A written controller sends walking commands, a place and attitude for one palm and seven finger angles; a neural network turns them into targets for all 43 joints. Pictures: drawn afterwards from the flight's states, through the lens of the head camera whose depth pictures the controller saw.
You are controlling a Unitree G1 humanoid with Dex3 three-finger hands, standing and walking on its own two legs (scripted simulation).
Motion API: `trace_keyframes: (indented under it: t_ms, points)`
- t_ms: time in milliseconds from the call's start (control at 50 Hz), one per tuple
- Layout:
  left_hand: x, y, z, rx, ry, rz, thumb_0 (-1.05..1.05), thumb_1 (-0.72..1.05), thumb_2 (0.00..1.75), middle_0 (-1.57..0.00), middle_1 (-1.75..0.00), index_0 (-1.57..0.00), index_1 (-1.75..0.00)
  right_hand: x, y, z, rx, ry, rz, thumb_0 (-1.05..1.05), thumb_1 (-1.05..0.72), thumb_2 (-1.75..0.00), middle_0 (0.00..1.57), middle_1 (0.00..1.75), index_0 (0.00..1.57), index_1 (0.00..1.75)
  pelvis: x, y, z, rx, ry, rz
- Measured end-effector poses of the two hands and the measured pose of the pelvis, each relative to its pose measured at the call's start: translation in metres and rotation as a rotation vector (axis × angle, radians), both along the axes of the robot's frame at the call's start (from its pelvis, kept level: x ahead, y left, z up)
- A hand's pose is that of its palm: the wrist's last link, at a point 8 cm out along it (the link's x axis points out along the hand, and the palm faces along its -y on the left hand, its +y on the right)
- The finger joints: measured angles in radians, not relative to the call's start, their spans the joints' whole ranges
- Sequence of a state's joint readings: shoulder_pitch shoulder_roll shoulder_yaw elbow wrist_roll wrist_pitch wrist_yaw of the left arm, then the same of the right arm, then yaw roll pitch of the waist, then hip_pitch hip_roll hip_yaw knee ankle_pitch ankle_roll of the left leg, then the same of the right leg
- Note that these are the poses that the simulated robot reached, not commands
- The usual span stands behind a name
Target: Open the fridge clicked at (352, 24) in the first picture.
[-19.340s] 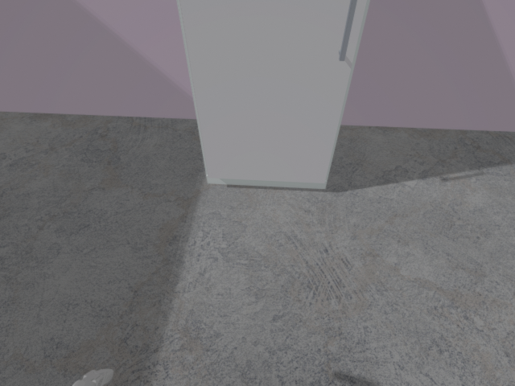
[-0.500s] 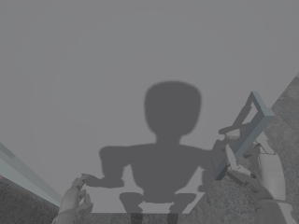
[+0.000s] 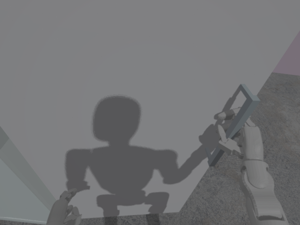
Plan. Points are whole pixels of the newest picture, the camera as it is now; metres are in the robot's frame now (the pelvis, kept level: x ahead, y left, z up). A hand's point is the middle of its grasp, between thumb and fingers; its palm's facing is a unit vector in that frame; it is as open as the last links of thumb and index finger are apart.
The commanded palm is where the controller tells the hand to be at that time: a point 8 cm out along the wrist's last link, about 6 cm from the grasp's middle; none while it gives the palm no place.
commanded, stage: stop walking and hold the door back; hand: right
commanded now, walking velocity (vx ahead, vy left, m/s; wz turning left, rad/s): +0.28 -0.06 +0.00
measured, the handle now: (225, 131) +0.33 -0.18 +0.12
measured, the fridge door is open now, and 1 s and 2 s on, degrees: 81 76 76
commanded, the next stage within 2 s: loosen the grip on the handle in 1.22 s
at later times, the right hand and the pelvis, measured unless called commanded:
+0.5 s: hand (217, 125) +0.35 -0.16 +0.13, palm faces +0.17 +0.95 -0.26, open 5.4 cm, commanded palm +0.31 -0.23 +0.12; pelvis -0.09 +0.01 -0.01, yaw +1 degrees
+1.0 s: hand (219, 129) +0.33 -0.16 +0.13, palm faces +0.00 +0.98 -0.20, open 5.4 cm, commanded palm +0.30 -0.23 +0.12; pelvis -0.04 -0.04 -0.01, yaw +5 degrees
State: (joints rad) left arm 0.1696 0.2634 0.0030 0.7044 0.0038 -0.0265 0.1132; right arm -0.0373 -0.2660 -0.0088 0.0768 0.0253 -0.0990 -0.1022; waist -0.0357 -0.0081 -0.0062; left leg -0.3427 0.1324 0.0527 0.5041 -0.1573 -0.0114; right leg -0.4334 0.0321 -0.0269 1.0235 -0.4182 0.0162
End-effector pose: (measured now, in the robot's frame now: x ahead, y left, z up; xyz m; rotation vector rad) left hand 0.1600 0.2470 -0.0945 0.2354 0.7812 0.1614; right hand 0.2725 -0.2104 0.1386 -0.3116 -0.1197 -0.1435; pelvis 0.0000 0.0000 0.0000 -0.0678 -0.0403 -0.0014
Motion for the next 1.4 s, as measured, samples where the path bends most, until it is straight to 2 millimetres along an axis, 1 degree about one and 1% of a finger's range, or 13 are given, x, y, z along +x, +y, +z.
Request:
trace_keyframes:
  t_ms: [100,180,300,400,520,620,700,760,980,1140,1280,1360,1400]
  points:
    - [-0.027,0.013,0.013,0.061,-0.028,0.019,0.01,0.91,0.89,-0.21,-0.3,-0.2,-0.3,0.008,0.0,0.001,0.031,0.01,0.011,-0.02,-0.64,-0.81,0.5,1.41,0.44,1.39,-0.028,-0.007,-0.002,0.008,0.013,-0.004]
    - [-0.058,0.01,0.007,0.041,-0.03,0.057,0.01,0.91,0.9,-0.2,-0.3,-0.2,-0.3,0.016,0.001,0.001,0.03,0.016,0.028,-0.01,-0.67,-0.8,0.47,1.41,0.45,1.4,-0.055,-0.008,-0.009,0.038,-0.028,-0.006]
    - [-0.115,-0.006,-0.023,-0.043,0.126,0.036,0.0,0.91,0.9,-0.2,-0.3,-0.2,-0.3,0.026,0.004,0.004,0.053,0.099,-0.025,-0.04,-0.67,-0.78,0.46,1.4,0.45,1.4,-0.069,0.007,-0.008,0.064,-0.032,-0.03]
    - [-0.147,0.001,-0.054,-0.075,0.204,0.054,0.01,0.9,0.89,-0.21,-0.3,-0.21,-0.3,0.035,0.006,0.004,0.063,0.096,-0.057,-0.03,-0.67,-0.78,0.46,1.4,0.45,1.4,-0.083,0.016,-0.021,0.036,-0.035,-0.018]
    - [-0.179,0.02,-0.041,-0.052,0.201,0.154,0.01,0.91,0.89,-0.21,-0.3,-0.21,-0.3,0.045,0.005,0.005,0.06,0.133,-0.044,-0.05,-0.66,-0.78,0.46,1.4,0.45,1.4,-0.086,0.009,-0.005,0.001,-0.019,0.014]
    - [-0.191,0.032,-0.024,0.012,0.176,0.204,0.01,0.91,0.89,-0.21,-0.3,-0.2,-0.3,0.052,0.005,0.004,0.079,0.12,-0.009,-0.03,-0.67,-0.79,0.46,1.4,0.45,1.4,-0.082,-0.003,0.0,-0.01,-0.009,0.038]
    - [-0.186,0.033,-0.015,0.074,0.14,0.225,0.01,0.91,0.89,-0.2,-0.3,-0.2,-0.3,0.054,0.005,0.002,0.101,0.053,0.058,0.01,-0.7,-0.8,0.46,1.4,0.45,1.4,-0.075,-0.019,-0.008,0.035,-0.002,0.055]
    - [-0.176,0.023,-0.012,0.071,0.129,0.249,0.01,0.91,0.9,-0.2,-0.3,-0.2,-0.3,0.05,0.004,-0.001,0.107,0.006,0.108,0.02,-0.72,-0.8,0.46,1.4,0.45,1.4,-0.071,-0.026,-0.011,0.048,-0.011,0.072]
    - [-0.099,-0.043,-0.009,-0.04,0.037,0.169,0.01,0.91,0.89,-0.21,-0.3,-0.2,-0.3,0.041,-0.004,-0.004,0.095,-0.039,0.172,-0.01,-0.7,-0.77,0.46,1.4,0.44,1.4,-0.042,-0.043,-0.01,0.059,0.01,0.087]
    - [-0.053,-0.068,0.002,-0.072,-0.027,0.108,0.01,0.91,0.89,-0.21,-0.3,-0.21,-0.3,0.031,-0.004,-0.006,0.109,-0.051,0.199,-0.01,-0.73,-0.78,0.46,1.4,0.45,1.4,-0.03,-0.051,-0.009,0.068,0.018,0.092]
    - [-0.041,-0.065,0.007,-0.048,-0.025,0.085,0.01,0.9,0.89,-0.21,-0.3,-0.21,-0.3,0.024,-0.004,-0.007,0.118,-0.047,0.199,-0.02,-0.73,-0.79,0.46,1.4,0.44,1.4,-0.028,-0.05,-0.007,0.07,0.024,0.086]
    - [-0.046,-0.058,0.009,-0.034,-0.013,0.069,0.01,0.91,0.89,-0.21,-0.3,-0.2,-0.3,0.029,-0.007,-0.004,0.05,-0.039,0.226,-0.04,-0.68,-0.8,0.47,1.4,0.44,1.4,-0.034,-0.046,-0.006,0.063,0.016,0.079]
    - [-0.052,-0.055,0.013,-0.055,-0.035,0.048,0.01,0.91,0.89,-0.21,-0.3,-0.2,-0.3,0.033,-0.01,-0.004,0.112,-0.018,0.229,-0.04,-0.62,-0.78,0.48,1.4,0.45,1.4,-0.038,-0.041,-0.005,0.052,0.018,0.06]
